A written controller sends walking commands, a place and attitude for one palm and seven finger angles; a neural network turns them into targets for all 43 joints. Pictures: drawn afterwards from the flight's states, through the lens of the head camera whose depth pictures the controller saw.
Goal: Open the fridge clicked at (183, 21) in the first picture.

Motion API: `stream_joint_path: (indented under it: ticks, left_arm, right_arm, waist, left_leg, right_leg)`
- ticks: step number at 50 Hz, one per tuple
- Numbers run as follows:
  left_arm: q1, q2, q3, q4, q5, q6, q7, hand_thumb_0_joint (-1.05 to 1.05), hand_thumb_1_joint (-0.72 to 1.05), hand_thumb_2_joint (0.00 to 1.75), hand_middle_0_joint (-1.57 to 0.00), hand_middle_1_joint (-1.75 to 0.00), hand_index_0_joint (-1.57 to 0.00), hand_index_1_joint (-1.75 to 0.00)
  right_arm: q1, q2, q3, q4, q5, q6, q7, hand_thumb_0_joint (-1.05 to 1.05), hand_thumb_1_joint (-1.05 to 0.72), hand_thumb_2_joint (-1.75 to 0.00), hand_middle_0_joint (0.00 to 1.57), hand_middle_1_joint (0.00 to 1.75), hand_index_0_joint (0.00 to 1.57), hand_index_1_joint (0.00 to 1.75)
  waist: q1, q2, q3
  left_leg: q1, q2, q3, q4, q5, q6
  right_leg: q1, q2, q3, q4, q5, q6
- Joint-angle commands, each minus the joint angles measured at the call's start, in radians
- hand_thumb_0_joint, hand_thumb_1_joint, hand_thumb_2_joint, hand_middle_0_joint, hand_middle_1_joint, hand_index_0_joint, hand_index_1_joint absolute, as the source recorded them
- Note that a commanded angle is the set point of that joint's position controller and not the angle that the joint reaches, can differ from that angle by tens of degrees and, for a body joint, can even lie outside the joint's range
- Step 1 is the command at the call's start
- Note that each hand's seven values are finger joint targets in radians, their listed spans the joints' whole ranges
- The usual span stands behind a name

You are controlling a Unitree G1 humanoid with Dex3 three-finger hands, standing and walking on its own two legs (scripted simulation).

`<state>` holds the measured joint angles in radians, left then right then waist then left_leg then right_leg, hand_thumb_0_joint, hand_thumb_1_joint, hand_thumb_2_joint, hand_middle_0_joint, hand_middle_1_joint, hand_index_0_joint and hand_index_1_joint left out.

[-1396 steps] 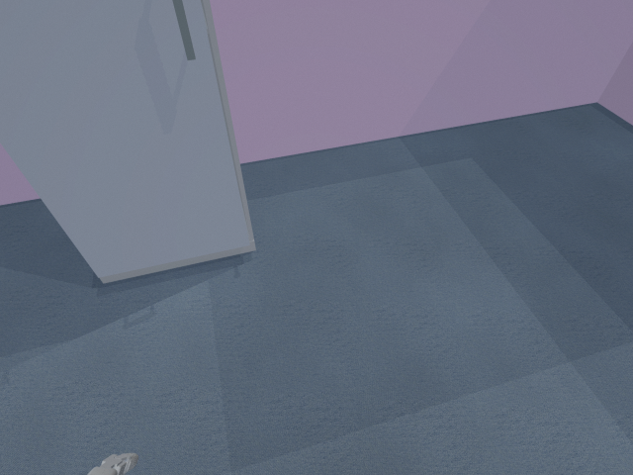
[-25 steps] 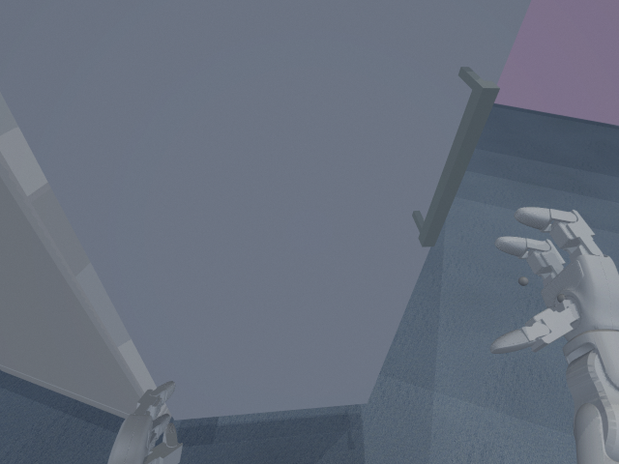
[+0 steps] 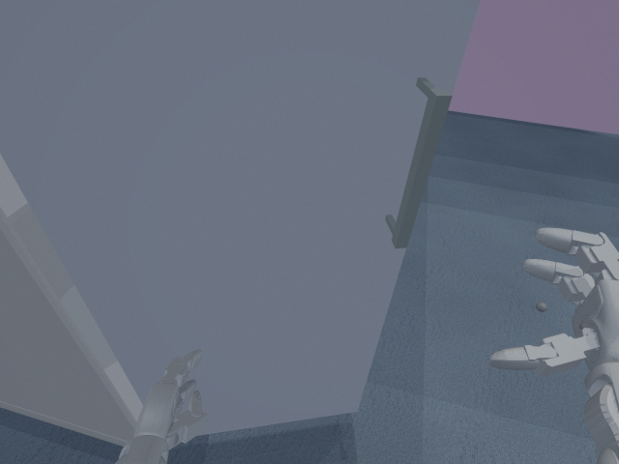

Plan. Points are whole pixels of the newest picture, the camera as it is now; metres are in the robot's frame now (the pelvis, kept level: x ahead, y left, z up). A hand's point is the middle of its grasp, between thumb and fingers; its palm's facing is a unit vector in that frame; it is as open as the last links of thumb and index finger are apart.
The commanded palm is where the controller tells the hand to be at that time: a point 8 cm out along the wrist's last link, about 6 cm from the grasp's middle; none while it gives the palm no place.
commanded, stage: draw the hand back to the body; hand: right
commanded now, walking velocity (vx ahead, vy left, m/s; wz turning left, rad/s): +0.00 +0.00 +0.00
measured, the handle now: (410, 171) +0.44 -0.14 +0.20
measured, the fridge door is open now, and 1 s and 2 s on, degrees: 67 67 67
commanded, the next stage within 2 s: step back with the hand held close in 0.98 s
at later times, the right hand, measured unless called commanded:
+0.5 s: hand (575, 331) +0.21 -0.27 +0.16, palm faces +0.42 +0.84 -0.34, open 9.7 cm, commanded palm +0.16 -0.30 +0.18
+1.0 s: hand (593, 339) +0.20 -0.28 +0.16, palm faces +0.46 +0.82 -0.34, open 7.4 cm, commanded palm +0.15 -0.31 +0.18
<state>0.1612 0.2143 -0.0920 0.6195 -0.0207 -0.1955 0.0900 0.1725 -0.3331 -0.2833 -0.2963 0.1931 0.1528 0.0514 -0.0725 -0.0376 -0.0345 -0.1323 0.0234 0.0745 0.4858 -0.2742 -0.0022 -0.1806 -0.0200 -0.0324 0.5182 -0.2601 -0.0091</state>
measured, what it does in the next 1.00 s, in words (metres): stands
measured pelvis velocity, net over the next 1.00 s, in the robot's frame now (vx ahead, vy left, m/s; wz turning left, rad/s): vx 0.01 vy -0.01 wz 0.02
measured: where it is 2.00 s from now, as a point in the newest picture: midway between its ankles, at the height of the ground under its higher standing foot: outside the picture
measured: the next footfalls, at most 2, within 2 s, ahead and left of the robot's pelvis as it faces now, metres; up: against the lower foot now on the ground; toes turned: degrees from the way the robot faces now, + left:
none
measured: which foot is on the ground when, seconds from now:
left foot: down 0.00-1.00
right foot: down 0.00-1.00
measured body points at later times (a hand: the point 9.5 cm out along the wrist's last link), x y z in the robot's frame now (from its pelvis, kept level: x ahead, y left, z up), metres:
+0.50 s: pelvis +0.01 -0.01 +0.01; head -0.03 +0.00 +0.46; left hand +0.18 +0.22 -0.07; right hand +0.18 -0.31 +0.18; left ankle +0.00 +0.12 -0.74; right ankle +0.02 -0.11 -0.74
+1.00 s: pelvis +0.01 -0.01 +0.01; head -0.03 +0.00 +0.46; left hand +0.20 +0.20 -0.07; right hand +0.17 -0.32 +0.18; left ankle +0.00 +0.12 -0.74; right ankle +0.02 -0.11 -0.74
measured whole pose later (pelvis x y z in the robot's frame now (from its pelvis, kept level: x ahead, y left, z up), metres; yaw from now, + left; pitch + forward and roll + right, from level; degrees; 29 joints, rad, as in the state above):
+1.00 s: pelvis +0.01 -0.01 +0.01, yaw +1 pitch -6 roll +0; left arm 0.19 0.21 -0.04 0.67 0.02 -0.13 0.08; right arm 0.40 -0.34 -0.34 -0.35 0.07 -0.07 -0.09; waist -0.09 -0.04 0.02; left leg -0.03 0.03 0.05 0.36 -0.22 -0.02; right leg -0.07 -0.01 -0.06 0.39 -0.21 -0.02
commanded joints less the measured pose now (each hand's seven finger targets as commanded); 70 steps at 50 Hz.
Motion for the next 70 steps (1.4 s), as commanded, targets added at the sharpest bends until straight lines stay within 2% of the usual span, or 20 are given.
stream_joint_path:
  ticks: [1, 2, 5, 7, 11, 14, 17, 20, 25, 30, 36, 49, 55, 56, 57, 58, 63, 65, 68, 70]
  left_arm:
    - [-0.112, 0.119, 0.069, -0.140, 0.022, -0.026, -0.006, 0.00, 0.90, 0.90, -0.20, -0.30, -0.20, -0.30]
    - [-0.112, 0.119, 0.072, -0.138, 0.022, -0.020, -0.007, 0.00, 0.90, 0.90, -0.20, -0.30, -0.20, -0.30]
    - [-0.120, 0.124, 0.077, -0.134, 0.025, -0.016, 0.000, 0.00, 0.90, 0.90, -0.20, -0.30, -0.20, -0.30]
    - [-0.116, 0.125, 0.082, -0.126, 0.027, -0.018, 0.005, 0.00, 0.90, 0.90, -0.20, -0.30, -0.20, -0.30]
    - [-0.118, 0.127, 0.089, -0.118, 0.032, -0.019, 0.008, 0.00, 0.90, 0.90, -0.20, -0.30, -0.20, -0.30]
    - [-0.120, 0.131, 0.101, -0.112, 0.033, -0.015, 0.007, 0.00, 0.90, 0.90, -0.20, -0.30, -0.20, -0.30]
    - [-0.111, 0.127, 0.101, -0.112, 0.032, -0.007, 0.001, 0.00, 0.90, 0.90, -0.20, -0.30, -0.20, -0.30]
    - [-0.107, 0.128, 0.106, -0.114, 0.034, -0.004, -0.001, 0.00, 0.90, 0.90, -0.20, -0.30, -0.20, -0.30]
    - [-0.105, 0.128, 0.110, -0.119, 0.035, 0.004, -0.002, 0.00, 0.90, 0.90, -0.20, -0.30, -0.20, -0.30]
    - [-0.103, 0.124, 0.110, -0.120, 0.036, 0.011, -0.002, 0.00, 0.90, 0.90, -0.20, -0.30, -0.20, -0.30]
    - [-0.107, 0.126, 0.107, -0.116, 0.037, 0.013, 0.001, 0.00, 0.90, 0.90, -0.20, -0.30, -0.20, -0.30]
    - [-0.118, 0.123, 0.104, -0.115, 0.042, 0.014, 0.000, 0.00, 0.90, 0.90, -0.20, -0.30, -0.20, -0.30]
    - [-0.121, 0.121, 0.104, -0.118, 0.041, 0.013, 0.002, 0.00, 0.90, 0.90, -0.20, -0.30, -0.20, -0.30]
    - [-0.130, 0.139, 0.098, -0.171, 0.026, 0.034, -0.003, 0.00, 0.90, 0.90, -0.20, -0.30, -0.20, -0.30]
    - [-0.123, 0.122, 0.097, -0.140, 0.034, 0.049, 0.001, 0.00, 0.90, 0.90, -0.20, -0.30, -0.20, -0.30]
    - [-0.108, 0.126, 0.103, -0.150, 0.036, 0.061, -0.004, 0.00, 0.90, 0.90, -0.20, -0.30, -0.20, -0.30]
    - [-0.079, 0.138, 0.128, -0.195, 0.034, 0.098, -0.003, 0.00, 0.90, 0.90, -0.20, -0.30, -0.20, -0.30]
    - [-0.074, 0.135, 0.131, -0.208, 0.031, 0.109, 0.001, 0.00, 0.90, 0.90, -0.20, -0.30, -0.20, -0.30]
    - [-0.071, 0.134, 0.137, -0.229, 0.025, 0.123, 0.004, 0.00, 0.90, 0.90, -0.20, -0.30, -0.20, -0.30]
    - [-0.070, 0.134, 0.138, -0.234, 0.024, 0.124, 0.008, 0.00, 0.90, 0.90, -0.20, -0.30, -0.20, -0.30]
  right_arm:
    - [-0.080, -0.157, -0.069, -0.225, -0.074, -0.192, -0.111, 0.00, 0.15, -0.39, 0.24, 0.92, 0.24, 0.92]
    - [-0.086, -0.156, -0.064, -0.237, -0.084, -0.210, -0.120, 0.00, 0.12, -0.41, 0.24, 0.89, 0.24, 0.89]
    - [-0.081, -0.165, -0.063, -0.237, -0.100, -0.246, -0.140, 0.00, 0.01, -0.46, 0.23, 0.83, 0.23, 0.83]
    - [-0.091, -0.176, -0.071, -0.256, -0.113, -0.268, -0.154, 0.00, -0.07, -0.50, 0.23, 0.79, 0.23, 0.79]
    - [-0.027, -0.186, -0.096, -0.255, -0.119, -0.292, -0.165, 0.00, -0.21, -0.57, 0.22, 0.70, 0.22, 0.70]
    - [0.041, -0.198, -0.129, -0.232, -0.118, -0.302, -0.165, 0.00, -0.32, -0.62, 0.22, 0.64, 0.22, 0.64]
    - [0.066, -0.175, -0.117, -0.241, -0.120, -0.308, -0.161, 0.00, -0.43, -0.67, 0.22, 0.58, 0.22, 0.58]
    - [0.112, -0.184, -0.138, -0.230, -0.117, -0.306, -0.160, 0.00, -0.54, -0.73, 0.21, 0.51, 0.21, 0.51]
    - [0.128, -0.197, -0.159, -0.270, -0.120, -0.307, -0.160, 0.00, -0.72, -0.81, 0.21, 0.41, 0.21, 0.41]
    - [0.154, -0.201, -0.178, -0.265, -0.117, -0.297, -0.161, 0.00, -0.90, -0.90, 0.20, 0.30, 0.20, 0.30]
    - [0.089, -0.181, -0.141, -0.277, -0.124, -0.287, -0.163, 0.00, -0.90, -0.90, 0.20, 0.30, 0.20, 0.30]
    - [0.120, -0.198, -0.168, -0.269, -0.124, -0.284, -0.163, 0.00, -0.90, -0.90, 0.20, 0.30, 0.20, 0.30]
    - [0.085, -0.186, -0.149, -0.284, -0.122, -0.288, -0.159, 0.00, -0.90, -0.90, 0.20, 0.30, 0.20, 0.30]
    - [-0.064, -0.341, -0.289, -0.387, -0.135, -0.343, -0.175, 0.00, -0.90, -0.90, 0.20, 0.30, 0.20, 0.30]
    - [0.069, -0.257, -0.231, -0.277, -0.133, -0.350, -0.170, 0.00, -0.90, -0.90, 0.20, 0.30, 0.20, 0.30]
    - [0.153, -0.208, -0.193, -0.243, -0.137, -0.347, -0.164, 0.00, -0.90, -0.90, 0.20, 0.30, 0.20, 0.30]
    - [0.269, -0.216, -0.208, -0.318, -0.140, -0.368, -0.171, 0.00, -0.90, -0.90, 0.20, 0.30, 0.20, 0.30]
    - [0.307, -0.235, -0.233, -0.331, -0.136, -0.369, -0.176, 0.00, -0.90, -0.90, 0.20, 0.30, 0.20, 0.30]
    - [0.322, -0.254, -0.255, -0.360, -0.132, -0.374, -0.183, 0.00, -0.90, -0.90, 0.20, 0.30, 0.20, 0.30]
    - [0.330, -0.262, -0.265, -0.373, -0.132, -0.379, -0.187, 0.00, -0.90, -0.90, 0.20, 0.30, 0.20, 0.30]
  waist:
    - [0.000, -0.015, -0.042]
    - [0.004, -0.040, -0.043]
    - [0.007, -0.018, -0.018]
    - [0.008, -0.052, -0.031]
    - [-0.001, -0.022, -0.030]
    - [-0.010, 0.024, -0.020]
    - [-0.006, -0.036, -0.008]
    - [-0.008, -0.006, 0.005]
    - [-0.009, -0.046, -0.008]
    - [-0.010, -0.015, 0.005]
    - [0.000, -0.041, 0.013]
    - [-0.015, -0.028, 0.008]
    - [-0.006, -0.028, 0.011]
    - [0.028, -0.022, 0.076]
    - [0.034, 0.041, 0.073]
    - [0.035, 0.066, 0.057]
    - [0.039, -0.027, -0.113]
    - [0.039, -0.001, -0.143]
    - [0.042, 0.023, -0.147]
    - [0.043, -0.006, -0.142]
  left_leg:
    - [-0.025, -0.007, -0.043, -0.117, 0.124, 0.020]
    - [-0.026, -0.008, -0.044, -0.124, 0.112, 0.019]
    - [-0.026, -0.011, -0.044, -0.150, 0.068, 0.017]
    - [-0.017, -0.012, -0.043, -0.153, 0.062, 0.020]
    - [0.014, -0.012, -0.037, -0.155, 0.091, 0.020]
    - [0.023, -0.016, -0.037, -0.168, 0.113, 0.018]
    - [0.030, -0.016, -0.036, -0.158, 0.140, 0.019]
    - [0.033, -0.015, -0.034, -0.165, 0.157, 0.017]
    - [0.042, -0.018, -0.038, -0.166, 0.178, 0.019]
    - [0.043, -0.021, -0.033, -0.170, 0.199, 0.017]
    - [0.028, -0.021, -0.035, -0.182, 0.161, 0.017]
    - [0.059, -0.022, -0.031, -0.185, 0.168, 0.020]
    - [0.047, -0.018, -0.037, -0.192, 0.154, 0.015]
    - [-0.042, 0.022, -0.113, -0.236, 0.183, 0.012]
    - [-0.071, 0.046, -0.117, -0.242, 0.187, 0.015]
    - [-0.087, 0.054, -0.119, -0.237, 0.193, 0.016]
    - [-0.033, 0.049, -0.085, -0.110, 0.379, -0.001]
    - [-0.020, 0.044, -0.076, -0.076, 0.420, -0.006]
    - [-0.020, 0.041, -0.086, -0.051, 0.425, -0.009]
    - [-0.012, 0.036, -0.088, -0.031, 0.404, -0.009]
  right_leg:
    - [0.060, 0.005, 0.027, -0.118, 0.115, -0.019]
    - [0.070, 0.004, 0.023, -0.126, 0.105, -0.017]
    - [0.075, 0.003, 0.027, -0.152, 0.071, -0.020]
    - [0.093, 0.006, 0.028, -0.163, 0.061, -0.019]
    - [0.094, 0.006, 0.032, -0.174, 0.096, -0.019]
    - [0.094, 0.004, 0.024, -0.176, 0.125, -0.020]
    - [0.094, 0.005, 0.021, -0.180, 0.153, -0.014]
    - [0.091, 0.003, 0.017, -0.181, 0.169, -0.016]
    - [0.106, 0.004, 0.013, -0.179, 0.194, -0.013]
    - [0.105, 0.004, 0.012, -0.178, 0.217, -0.012]
    - [0.121, 0.006, 0.018, -0.188, 0.182, -0.013]
    - [0.110, 0.006, 0.023, -0.196, 0.189, -0.010]
    - [0.114, 0.009, 0.017, -0.194, 0.170, -0.015]
    - [0.016, -0.010, 0.029, -0.155, 0.095, -0.034]
    - [0.018, -0.004, 0.037, -0.129, 0.100, -0.036]
    - [0.022, -0.006, 0.034, -0.111, 0.120, -0.034]
    - [0.054, -0.038, 0.028, -0.093, 0.361, -0.031]
    - [0.049, -0.049, 0.034, -0.087, 0.418, -0.031]
    - [0.006, -0.056, 0.040, -0.084, 0.397, -0.032]
    - [-0.029, -0.064, 0.052, -0.096, 0.368, -0.035]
